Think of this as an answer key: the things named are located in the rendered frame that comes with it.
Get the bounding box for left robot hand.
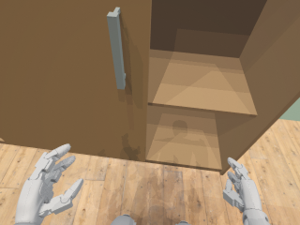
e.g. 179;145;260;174
15;143;83;225

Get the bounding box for robot right forearm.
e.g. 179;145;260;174
242;209;271;225

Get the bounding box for handle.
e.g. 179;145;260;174
107;7;127;90

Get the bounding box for robot left thigh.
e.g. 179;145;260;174
111;216;137;225

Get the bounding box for right robot hand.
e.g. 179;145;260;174
223;157;263;213

